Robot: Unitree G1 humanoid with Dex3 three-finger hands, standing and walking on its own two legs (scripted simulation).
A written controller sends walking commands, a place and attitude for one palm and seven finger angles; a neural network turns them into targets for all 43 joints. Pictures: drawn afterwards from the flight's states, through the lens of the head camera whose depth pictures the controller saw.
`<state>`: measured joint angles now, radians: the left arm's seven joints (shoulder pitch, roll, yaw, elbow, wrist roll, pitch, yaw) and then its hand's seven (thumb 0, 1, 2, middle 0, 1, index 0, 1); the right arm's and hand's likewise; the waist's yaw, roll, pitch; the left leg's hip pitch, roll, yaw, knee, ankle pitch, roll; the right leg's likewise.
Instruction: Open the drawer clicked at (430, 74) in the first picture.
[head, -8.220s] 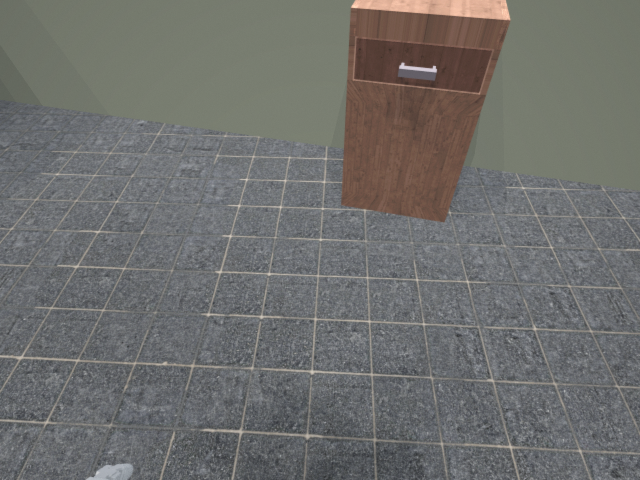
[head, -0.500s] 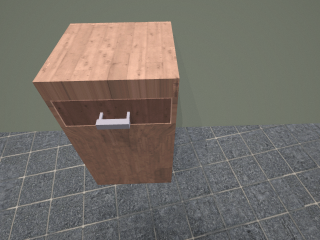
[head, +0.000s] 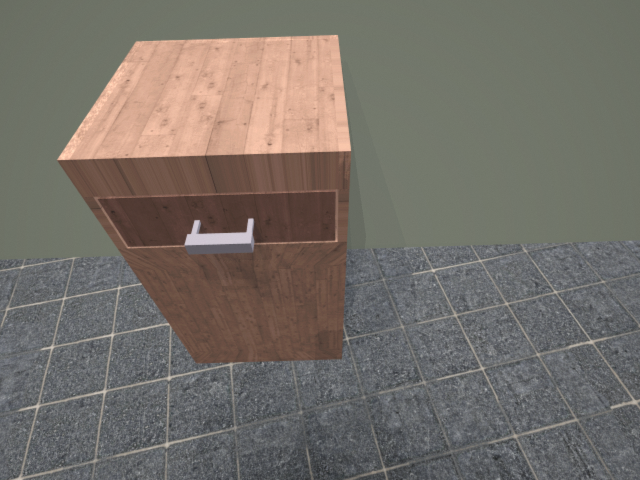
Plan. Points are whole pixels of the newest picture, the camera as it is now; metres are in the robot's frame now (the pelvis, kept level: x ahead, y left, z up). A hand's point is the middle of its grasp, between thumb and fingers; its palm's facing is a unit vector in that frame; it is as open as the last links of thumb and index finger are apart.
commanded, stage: raise the hand with hooked fingers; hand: left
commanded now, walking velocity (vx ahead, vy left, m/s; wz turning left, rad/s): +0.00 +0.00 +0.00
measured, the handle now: (222, 233) +0.53 +0.24 -0.08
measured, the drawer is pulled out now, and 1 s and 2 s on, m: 0.00 0.00 0.00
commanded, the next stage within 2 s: move the hooked fingers above the handle in 1.82 s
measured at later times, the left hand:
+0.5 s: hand (150, 454) +0.15 +0.23 -0.06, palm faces +0.04 -0.06 -1.00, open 9.5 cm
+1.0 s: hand (136, 373) +0.22 +0.25 +0.02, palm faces +0.07 -0.07 -0.99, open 12.4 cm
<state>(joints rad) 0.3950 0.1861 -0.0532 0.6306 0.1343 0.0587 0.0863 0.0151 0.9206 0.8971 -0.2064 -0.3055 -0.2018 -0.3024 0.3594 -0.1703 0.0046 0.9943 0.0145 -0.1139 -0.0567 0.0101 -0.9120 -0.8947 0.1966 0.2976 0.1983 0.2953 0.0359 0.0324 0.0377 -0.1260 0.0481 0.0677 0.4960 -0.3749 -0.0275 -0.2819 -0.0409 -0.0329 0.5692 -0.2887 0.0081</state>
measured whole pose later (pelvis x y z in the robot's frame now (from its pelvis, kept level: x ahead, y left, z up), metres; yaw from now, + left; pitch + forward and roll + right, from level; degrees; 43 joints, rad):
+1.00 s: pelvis -0.03 +0.01 -0.01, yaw +1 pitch +5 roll +1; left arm 0.15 0.36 -0.07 0.07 1.02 0.05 0.35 0.00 -0.16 0.45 -0.30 -0.98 -0.30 -0.98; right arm 0.17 -0.27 -0.06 0.64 -0.05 0.02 -0.02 0.02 -0.91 -0.90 0.20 0.30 0.20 0.30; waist 0.06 0.06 -0.03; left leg -0.35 0.02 0.05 0.65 -0.39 -0.01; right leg -0.47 -0.07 -0.04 0.67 -0.29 0.02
